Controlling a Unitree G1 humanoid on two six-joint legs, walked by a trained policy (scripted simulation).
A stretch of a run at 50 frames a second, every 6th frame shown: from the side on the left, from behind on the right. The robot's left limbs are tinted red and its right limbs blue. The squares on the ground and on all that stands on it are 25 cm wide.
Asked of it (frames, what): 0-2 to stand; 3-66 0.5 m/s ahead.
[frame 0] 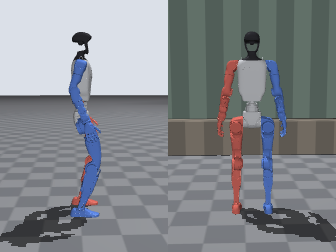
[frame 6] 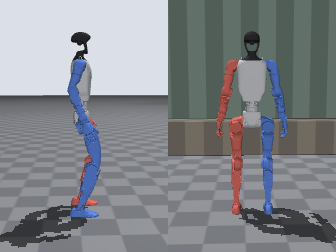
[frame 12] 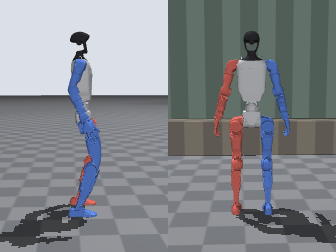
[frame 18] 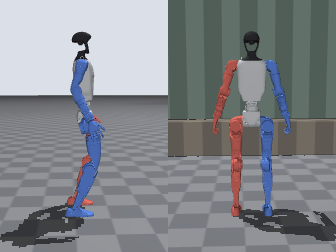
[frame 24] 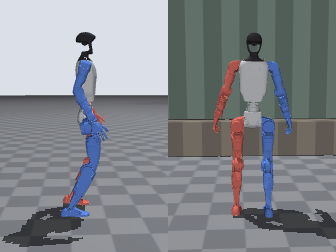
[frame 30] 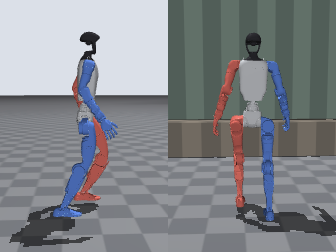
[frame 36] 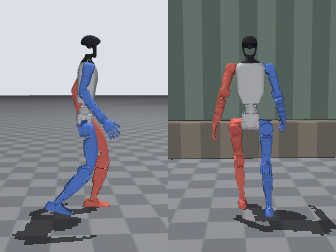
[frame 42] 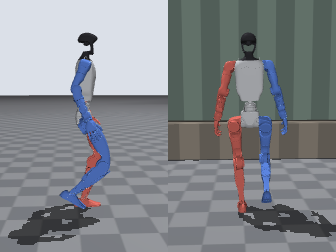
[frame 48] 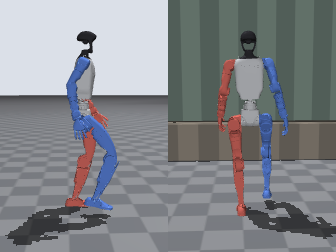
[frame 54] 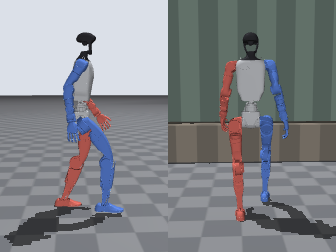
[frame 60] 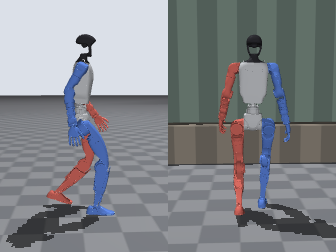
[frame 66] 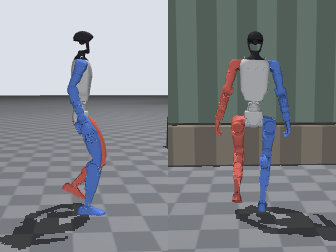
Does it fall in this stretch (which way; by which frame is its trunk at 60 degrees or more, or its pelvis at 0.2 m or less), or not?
no
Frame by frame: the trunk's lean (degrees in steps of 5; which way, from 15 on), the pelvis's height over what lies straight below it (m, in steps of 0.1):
0: 0, 0.8
6: 0, 0.8
12: 5, 0.8
18: 5, 0.8
24: 0, 0.8
30: 5, 0.8
36: 5, 0.7
42: 5, 0.8
48: 5, 0.8
54: 5, 0.8
60: 5, 0.8
66: 5, 0.8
